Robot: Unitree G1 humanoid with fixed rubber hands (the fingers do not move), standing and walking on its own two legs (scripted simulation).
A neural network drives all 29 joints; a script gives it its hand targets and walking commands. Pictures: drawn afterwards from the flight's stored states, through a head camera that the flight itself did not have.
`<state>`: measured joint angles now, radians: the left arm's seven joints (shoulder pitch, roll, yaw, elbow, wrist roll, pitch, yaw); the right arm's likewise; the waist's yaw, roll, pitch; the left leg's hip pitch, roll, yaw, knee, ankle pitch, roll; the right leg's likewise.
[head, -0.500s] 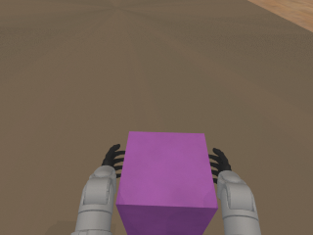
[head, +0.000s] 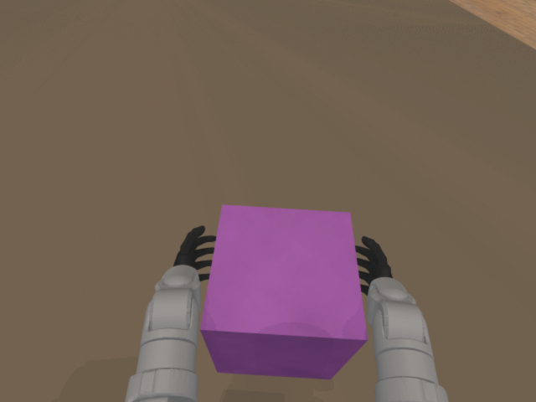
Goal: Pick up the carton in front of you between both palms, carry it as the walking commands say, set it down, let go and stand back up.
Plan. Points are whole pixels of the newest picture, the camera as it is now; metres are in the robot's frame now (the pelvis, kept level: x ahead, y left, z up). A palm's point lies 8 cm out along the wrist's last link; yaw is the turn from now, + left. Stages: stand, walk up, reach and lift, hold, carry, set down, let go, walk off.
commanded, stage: set down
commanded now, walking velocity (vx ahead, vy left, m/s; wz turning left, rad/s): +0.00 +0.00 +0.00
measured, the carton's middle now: (279, 297) +0.31 +0.01 -0.05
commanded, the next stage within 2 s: none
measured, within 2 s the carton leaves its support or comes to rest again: neither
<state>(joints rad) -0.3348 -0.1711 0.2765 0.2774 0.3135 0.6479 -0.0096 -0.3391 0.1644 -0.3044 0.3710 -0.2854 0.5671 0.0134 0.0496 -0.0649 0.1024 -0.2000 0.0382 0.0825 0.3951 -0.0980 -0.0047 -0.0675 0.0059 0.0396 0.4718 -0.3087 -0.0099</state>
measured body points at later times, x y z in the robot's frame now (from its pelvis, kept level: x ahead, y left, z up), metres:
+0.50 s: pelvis -0.04 +0.00 -0.10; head +0.17 +0.05 +0.29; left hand +0.33 +0.21 -0.19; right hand +0.39 -0.09 -0.18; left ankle +0.08 +0.13 -0.74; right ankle -0.02 -0.12 -0.74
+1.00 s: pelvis -0.06 -0.01 -0.22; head +0.20 +0.05 +0.14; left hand +0.36 +0.23 -0.33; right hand +0.43 -0.06 -0.32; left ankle +0.08 +0.13 -0.74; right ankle -0.02 -0.12 -0.74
